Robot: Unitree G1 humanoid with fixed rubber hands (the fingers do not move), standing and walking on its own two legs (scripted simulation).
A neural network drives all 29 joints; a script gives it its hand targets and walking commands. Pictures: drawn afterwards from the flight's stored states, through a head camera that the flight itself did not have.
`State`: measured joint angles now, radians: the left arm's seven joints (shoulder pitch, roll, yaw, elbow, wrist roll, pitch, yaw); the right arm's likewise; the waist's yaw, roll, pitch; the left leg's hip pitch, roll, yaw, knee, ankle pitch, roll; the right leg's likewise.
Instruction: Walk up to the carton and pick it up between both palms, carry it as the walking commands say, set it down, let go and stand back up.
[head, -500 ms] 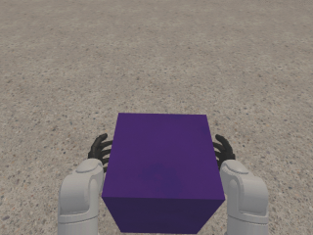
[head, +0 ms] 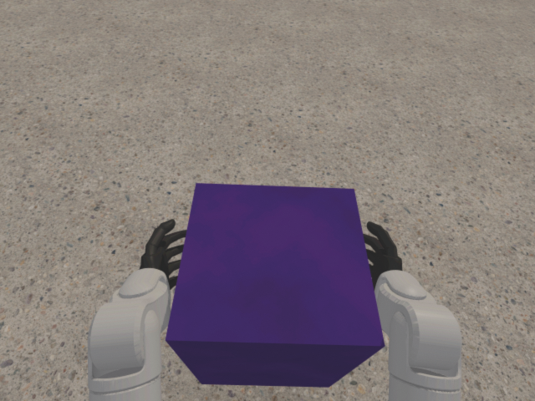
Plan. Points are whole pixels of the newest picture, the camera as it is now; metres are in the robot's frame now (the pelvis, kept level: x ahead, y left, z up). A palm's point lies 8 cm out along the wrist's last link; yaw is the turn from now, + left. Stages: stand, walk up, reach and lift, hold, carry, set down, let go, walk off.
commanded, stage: carry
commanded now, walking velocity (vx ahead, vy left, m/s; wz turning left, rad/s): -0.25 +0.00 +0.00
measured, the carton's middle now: (269, 296) +0.27 +0.00 +0.02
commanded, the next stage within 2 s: none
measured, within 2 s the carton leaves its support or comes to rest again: neither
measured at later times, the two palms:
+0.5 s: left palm (159, 311) +0.23 +0.15 +0.04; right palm (386, 314) +0.23 -0.15 +0.06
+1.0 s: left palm out of the picture +0.09 +0.10 +0.06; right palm out of the picture +0.07 -0.21 +0.05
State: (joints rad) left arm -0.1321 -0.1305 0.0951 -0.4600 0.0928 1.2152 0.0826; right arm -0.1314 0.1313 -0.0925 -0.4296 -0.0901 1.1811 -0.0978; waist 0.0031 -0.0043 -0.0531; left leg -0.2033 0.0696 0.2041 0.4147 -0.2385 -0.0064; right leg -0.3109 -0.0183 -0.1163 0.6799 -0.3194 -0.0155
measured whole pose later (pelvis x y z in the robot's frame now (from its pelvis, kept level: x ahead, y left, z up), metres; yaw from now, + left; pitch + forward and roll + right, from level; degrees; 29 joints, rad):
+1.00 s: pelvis -0.18 -0.03 -0.01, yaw -2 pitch +3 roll +2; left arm -0.13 -0.13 0.08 -0.36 0.10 1.20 0.08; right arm -0.14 0.13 -0.13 -0.36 -0.09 1.21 -0.10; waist -0.02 0.02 -0.02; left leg -0.60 0.02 0.00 1.12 -0.44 -0.05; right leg -0.34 -0.02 -0.04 0.57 -0.28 -0.03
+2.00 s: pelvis -0.59 -0.04 -0.02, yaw +1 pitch +4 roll +1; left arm -0.14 -0.13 0.09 -0.36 0.12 1.20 0.07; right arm -0.16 0.13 -0.13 -0.34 -0.09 1.20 -0.10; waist -0.01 -0.03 -0.08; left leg -0.22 -0.03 0.06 0.51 -0.37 0.00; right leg -0.49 -0.05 -0.07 0.50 -0.07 -0.02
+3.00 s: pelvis -0.75 -0.06 -0.03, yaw +0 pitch +2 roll +0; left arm -0.17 -0.13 0.11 -0.36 0.11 1.23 0.08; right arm -0.16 0.13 -0.13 -0.35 -0.10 1.21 -0.09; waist 0.00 -0.02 -0.03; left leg -0.50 0.05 0.06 0.63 -0.15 0.00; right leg -0.45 -0.01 -0.05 0.69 -0.27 -0.02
